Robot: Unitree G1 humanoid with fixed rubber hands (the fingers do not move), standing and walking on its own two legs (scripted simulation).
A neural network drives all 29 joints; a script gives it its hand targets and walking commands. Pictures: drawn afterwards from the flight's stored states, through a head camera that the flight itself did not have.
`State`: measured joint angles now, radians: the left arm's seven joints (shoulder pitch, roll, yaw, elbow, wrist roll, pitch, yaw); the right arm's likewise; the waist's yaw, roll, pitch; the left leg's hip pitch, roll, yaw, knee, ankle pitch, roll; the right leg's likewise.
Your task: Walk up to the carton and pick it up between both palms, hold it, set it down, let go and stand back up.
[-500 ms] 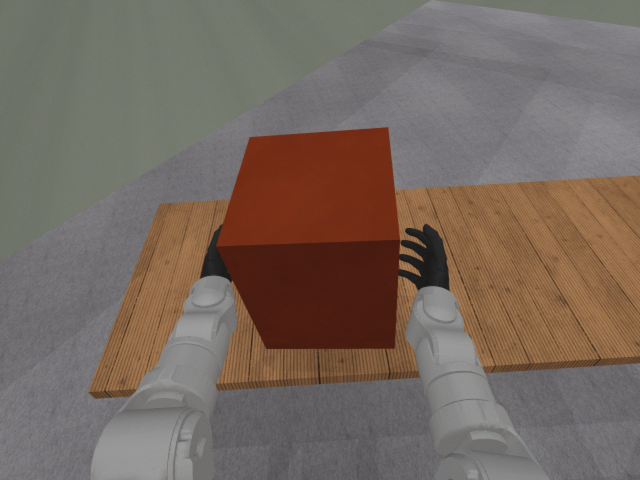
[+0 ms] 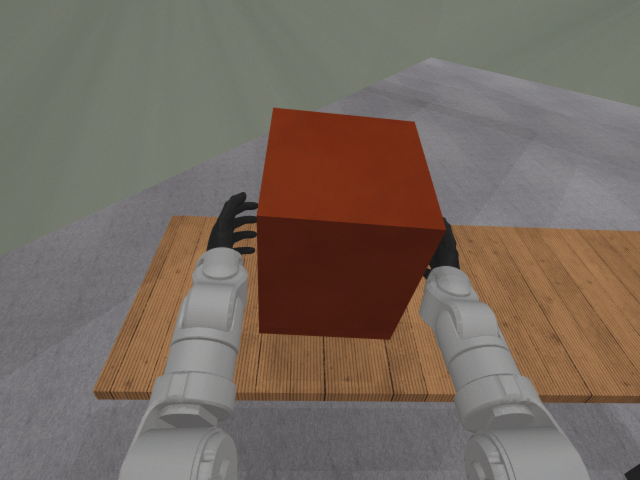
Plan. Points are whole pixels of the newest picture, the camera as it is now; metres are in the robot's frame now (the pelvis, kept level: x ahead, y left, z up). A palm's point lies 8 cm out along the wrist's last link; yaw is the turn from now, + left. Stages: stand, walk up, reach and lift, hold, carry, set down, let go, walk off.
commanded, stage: reach and lift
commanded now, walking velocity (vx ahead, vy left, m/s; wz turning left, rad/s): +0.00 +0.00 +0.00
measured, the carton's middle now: (334, 230) +0.44 -0.05 +0.12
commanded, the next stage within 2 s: hold in 1.30 s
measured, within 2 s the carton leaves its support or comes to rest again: neither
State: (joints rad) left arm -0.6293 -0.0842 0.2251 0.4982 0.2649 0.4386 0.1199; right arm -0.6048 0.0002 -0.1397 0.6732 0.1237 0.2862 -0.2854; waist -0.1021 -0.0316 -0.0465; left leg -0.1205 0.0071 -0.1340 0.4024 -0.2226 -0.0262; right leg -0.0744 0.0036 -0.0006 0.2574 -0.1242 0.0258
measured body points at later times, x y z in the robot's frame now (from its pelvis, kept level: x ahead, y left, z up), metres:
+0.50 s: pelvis -0.03 -0.02 +0.00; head -0.06 +0.00 +0.45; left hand +0.37 +0.11 +0.16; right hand +0.35 -0.17 +0.13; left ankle +0.00 +0.13 -0.75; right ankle +0.01 -0.14 -0.75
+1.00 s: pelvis -0.02 -0.01 +0.00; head -0.05 +0.02 +0.45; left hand +0.36 +0.12 +0.15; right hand +0.35 -0.17 +0.14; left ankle +0.00 +0.13 -0.75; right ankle +0.01 -0.14 -0.75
